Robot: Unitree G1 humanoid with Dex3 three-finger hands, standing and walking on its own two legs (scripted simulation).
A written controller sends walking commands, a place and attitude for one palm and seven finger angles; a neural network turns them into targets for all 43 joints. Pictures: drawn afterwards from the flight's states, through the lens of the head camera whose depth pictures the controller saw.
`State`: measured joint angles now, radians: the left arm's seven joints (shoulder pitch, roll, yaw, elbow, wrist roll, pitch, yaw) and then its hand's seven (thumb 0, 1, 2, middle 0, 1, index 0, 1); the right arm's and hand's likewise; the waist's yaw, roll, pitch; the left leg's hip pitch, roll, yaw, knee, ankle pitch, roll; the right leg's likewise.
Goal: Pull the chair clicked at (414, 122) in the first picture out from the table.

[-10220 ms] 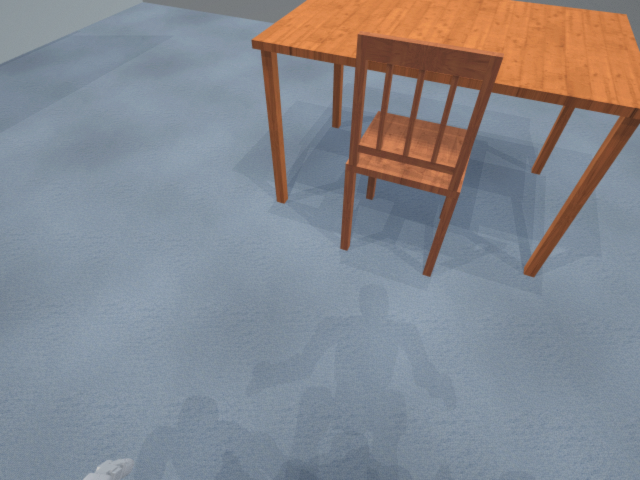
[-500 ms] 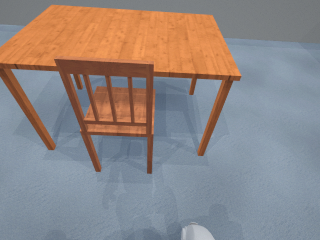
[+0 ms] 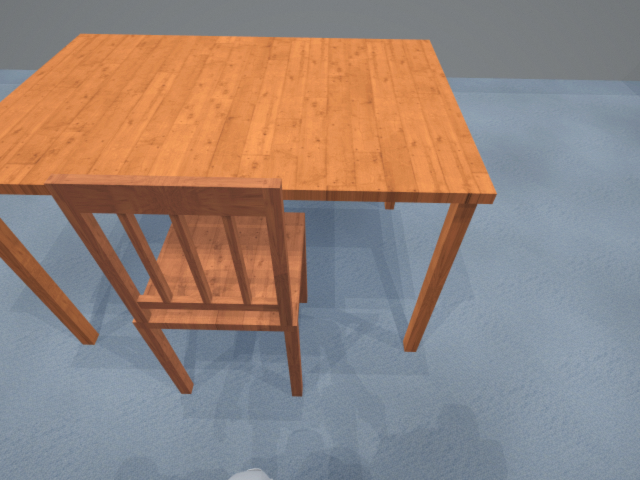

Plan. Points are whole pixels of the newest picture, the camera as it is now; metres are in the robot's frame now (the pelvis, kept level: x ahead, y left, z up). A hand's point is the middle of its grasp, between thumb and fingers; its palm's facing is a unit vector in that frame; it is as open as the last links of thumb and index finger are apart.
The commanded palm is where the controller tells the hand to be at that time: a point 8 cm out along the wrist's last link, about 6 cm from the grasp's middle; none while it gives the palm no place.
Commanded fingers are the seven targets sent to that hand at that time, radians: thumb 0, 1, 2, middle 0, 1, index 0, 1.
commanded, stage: come to a stop and stand still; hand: left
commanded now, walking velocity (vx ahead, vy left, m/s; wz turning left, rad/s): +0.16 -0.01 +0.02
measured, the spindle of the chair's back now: (193, 260) +0.51 +0.27 -0.11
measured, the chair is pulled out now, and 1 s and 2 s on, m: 0.00 0.00 0.00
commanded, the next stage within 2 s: none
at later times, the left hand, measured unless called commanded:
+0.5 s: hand out of the picture +0.08 +0.17 -0.18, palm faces +0.03 -0.96 -0.27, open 7.4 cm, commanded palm none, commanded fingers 0.00 0.90 0.90 -0.20 -0.30 -0.20 -0.30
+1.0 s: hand out of the picture -0.01 +0.15 -0.15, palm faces +0.10 -0.95 -0.29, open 7.4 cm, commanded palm none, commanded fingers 0.00 0.90 0.90 -0.20 -0.30 -0.20 -0.30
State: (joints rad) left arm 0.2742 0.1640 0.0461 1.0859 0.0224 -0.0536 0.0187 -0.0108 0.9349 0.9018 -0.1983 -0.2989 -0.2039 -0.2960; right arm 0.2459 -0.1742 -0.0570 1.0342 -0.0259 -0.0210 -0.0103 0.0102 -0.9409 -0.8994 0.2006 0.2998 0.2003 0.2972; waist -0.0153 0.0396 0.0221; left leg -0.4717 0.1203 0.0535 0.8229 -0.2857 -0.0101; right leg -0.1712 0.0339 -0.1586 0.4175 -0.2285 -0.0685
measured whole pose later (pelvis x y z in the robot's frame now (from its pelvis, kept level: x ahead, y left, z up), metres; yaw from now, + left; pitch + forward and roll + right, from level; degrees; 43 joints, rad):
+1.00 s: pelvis +0.00 -0.04 +0.01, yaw +0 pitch +0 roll +4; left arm 0.32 0.15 0.05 1.05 0.04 0.01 0.03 0.00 0.90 0.90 -0.20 -0.30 -0.21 -0.30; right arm 0.27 -0.23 -0.07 1.04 -0.02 0.07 0.01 0.00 -0.91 -0.90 0.20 0.30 0.20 0.30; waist 0.05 0.02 0.01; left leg -0.30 0.03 0.02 0.80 -0.39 -0.05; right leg -0.28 -0.08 -0.06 0.38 -0.10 -0.03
